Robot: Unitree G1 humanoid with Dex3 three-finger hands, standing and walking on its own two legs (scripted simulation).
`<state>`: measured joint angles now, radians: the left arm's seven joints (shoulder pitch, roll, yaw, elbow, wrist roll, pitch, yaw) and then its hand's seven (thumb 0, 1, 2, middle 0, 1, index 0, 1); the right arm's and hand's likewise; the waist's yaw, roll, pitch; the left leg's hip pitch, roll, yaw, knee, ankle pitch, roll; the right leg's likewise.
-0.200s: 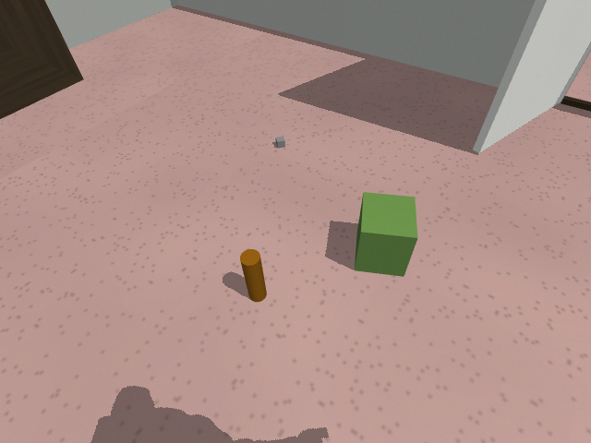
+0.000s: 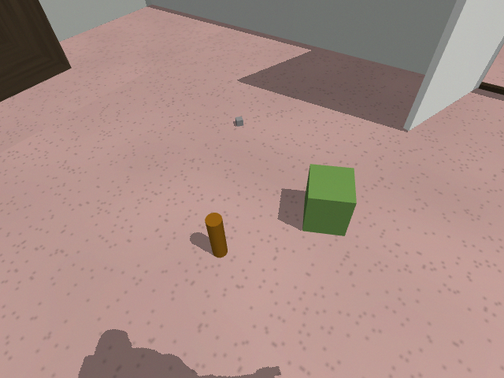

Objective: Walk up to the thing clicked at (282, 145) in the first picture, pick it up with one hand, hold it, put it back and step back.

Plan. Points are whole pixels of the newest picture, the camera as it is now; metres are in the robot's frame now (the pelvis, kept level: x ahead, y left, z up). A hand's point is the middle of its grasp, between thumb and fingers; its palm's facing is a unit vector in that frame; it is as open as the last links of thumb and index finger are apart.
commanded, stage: stand
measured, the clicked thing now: (239, 121) +1.76 +0.14 -0.76
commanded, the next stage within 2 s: walk up in 0.92 s
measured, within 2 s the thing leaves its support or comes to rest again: neither
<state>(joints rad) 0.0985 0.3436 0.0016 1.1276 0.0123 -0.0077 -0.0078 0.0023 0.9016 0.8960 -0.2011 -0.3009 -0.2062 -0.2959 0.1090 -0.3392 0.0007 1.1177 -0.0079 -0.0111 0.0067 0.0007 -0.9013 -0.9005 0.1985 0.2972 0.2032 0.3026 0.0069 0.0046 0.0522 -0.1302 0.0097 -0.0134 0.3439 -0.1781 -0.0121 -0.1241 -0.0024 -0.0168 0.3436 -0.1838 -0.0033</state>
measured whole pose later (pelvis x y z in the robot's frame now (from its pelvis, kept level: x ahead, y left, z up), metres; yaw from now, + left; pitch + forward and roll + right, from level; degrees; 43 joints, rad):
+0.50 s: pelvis +0.00 +0.00 +0.00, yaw +0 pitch -2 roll +0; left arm 0.11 0.35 0.00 1.13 0.01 -0.01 -0.01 0.00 0.90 0.90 -0.20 -0.30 -0.21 -0.30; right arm 0.11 -0.34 0.00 1.12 -0.01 -0.01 0.01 0.00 -0.90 -0.90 0.20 0.30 0.20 0.30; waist 0.00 0.00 0.05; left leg -0.12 0.01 -0.02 0.34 -0.18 -0.01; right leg -0.11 0.00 -0.02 0.33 -0.18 0.00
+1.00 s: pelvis +0.00 +0.00 +0.00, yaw +4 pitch -1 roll +1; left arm 0.06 0.37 0.04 1.05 0.01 0.03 -0.02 0.00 0.90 0.90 -0.20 -0.30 -0.21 -0.30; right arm 0.17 -0.34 -0.02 1.04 0.00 -0.01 0.01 0.00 -0.90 -0.90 0.20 0.30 0.20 0.30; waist -0.01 -0.02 0.09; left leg -0.19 -0.03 -0.08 0.39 -0.19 -0.01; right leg -0.17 -0.03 -0.06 0.44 -0.25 -0.01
